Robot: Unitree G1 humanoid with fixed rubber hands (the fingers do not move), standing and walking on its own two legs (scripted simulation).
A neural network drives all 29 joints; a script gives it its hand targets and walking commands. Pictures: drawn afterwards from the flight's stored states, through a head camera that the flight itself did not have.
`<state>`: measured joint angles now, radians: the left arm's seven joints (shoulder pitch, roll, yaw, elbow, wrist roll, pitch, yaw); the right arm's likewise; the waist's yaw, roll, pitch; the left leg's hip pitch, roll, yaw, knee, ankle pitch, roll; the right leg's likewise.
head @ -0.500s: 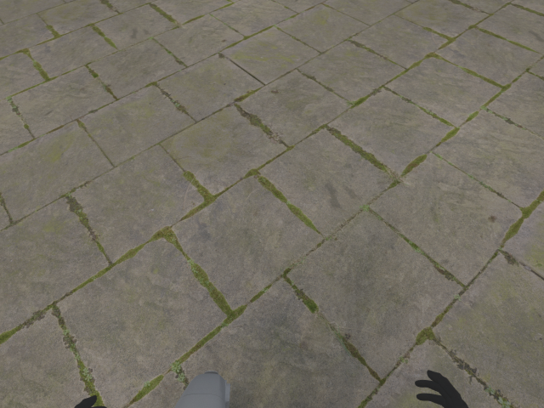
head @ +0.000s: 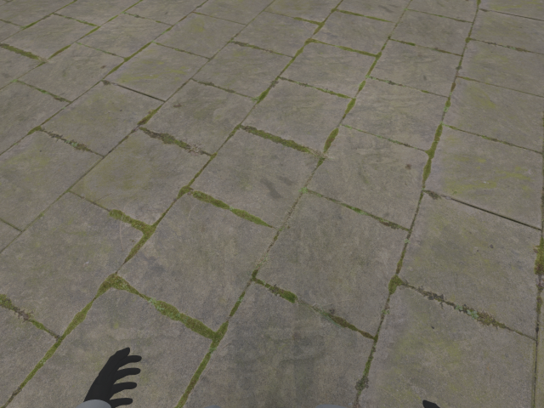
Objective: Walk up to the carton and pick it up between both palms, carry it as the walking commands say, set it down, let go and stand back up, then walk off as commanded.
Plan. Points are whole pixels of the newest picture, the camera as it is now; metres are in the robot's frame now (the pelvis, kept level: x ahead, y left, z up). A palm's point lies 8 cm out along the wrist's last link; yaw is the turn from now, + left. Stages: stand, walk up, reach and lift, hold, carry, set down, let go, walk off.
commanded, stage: walk off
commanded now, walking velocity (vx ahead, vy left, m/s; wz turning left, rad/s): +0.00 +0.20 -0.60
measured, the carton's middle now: out of the picture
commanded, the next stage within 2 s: none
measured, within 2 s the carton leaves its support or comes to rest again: neither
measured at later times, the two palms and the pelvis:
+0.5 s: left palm out of the picture +0.16 +0.42 -0.11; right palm out of the picture +0.08 -0.13 -0.08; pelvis +0.02 +0.15 +0.01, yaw -17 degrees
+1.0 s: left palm (28, 301) +0.29 +0.40 -0.06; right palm out of the picture -0.04 -0.03 -0.11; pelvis +0.05 +0.23 +0.02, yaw -35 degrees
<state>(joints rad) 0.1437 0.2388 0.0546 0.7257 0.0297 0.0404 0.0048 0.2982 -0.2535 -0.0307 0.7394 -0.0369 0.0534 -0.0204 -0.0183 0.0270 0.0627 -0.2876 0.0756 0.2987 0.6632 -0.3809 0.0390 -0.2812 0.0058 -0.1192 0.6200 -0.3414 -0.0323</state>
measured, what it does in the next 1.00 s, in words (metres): steps to the left, turning right: left foot, then right foot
